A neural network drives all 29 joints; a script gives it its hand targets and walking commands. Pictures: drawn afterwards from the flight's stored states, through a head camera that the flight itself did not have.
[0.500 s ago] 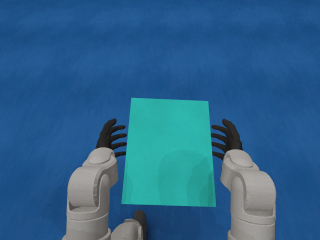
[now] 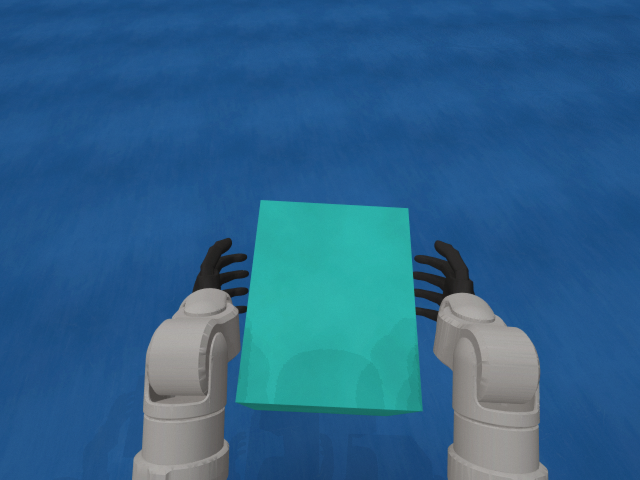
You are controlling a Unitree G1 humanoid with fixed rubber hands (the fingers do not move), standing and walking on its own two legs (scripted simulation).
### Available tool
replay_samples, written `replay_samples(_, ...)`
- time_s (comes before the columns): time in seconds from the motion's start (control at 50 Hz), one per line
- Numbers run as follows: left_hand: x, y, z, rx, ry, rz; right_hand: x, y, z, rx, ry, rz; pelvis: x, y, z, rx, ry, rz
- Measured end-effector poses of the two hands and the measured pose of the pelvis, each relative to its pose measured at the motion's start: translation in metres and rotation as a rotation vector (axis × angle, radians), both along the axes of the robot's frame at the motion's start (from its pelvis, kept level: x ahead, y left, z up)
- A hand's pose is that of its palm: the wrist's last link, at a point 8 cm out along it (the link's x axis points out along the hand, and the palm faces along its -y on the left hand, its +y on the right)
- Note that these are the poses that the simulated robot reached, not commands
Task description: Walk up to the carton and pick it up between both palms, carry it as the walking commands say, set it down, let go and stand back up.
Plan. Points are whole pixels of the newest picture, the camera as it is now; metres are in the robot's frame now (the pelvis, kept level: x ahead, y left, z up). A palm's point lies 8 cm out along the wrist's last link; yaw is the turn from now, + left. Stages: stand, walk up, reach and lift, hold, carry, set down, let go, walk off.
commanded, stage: carry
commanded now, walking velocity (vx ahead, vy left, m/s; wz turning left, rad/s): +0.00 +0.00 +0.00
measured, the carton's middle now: (327, 314) +0.33 +0.01 +0.02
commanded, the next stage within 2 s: none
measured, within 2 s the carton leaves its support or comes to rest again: neither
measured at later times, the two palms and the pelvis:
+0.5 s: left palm (204, 256) +0.37 +0.16 +0.10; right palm (416, 249) +0.38 -0.10 +0.11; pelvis +0.08 +0.02 +0.01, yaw +2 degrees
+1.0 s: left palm (189, 282) +0.33 +0.18 +0.09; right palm (408, 272) +0.35 -0.09 +0.10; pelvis +0.06 +0.03 +0.00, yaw +3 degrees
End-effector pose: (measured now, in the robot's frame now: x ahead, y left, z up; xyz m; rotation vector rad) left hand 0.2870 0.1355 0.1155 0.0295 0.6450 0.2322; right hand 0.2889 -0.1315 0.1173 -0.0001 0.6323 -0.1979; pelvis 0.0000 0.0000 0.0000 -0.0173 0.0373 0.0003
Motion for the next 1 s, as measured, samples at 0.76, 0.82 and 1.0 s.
replay_samples(0.76, 0.07, 0.039, -0.017, -0.015, 0.049, 0.035, 0.084, 0.038, -0.011, -0.018, 0.041, 0.054, 0.081, 0.025, 0.003, 0.005, 0.04, 0.042)
replay_samples(0.82, 0.066, 0.039, -0.017, -0.01, 0.052, 0.03, 0.08, 0.038, -0.013, -0.02, 0.044, 0.049, 0.077, 0.026, 0.001, 0.007, 0.037, 0.04)
replay_samples(1.0, 0.044, 0.04, -0.022, -0.005, 0.053, 0.038, 0.06, 0.04, -0.018, -0.013, 0.042, 0.055, 0.057, 0.026, -0.004, 0.005, 0.025, 0.056)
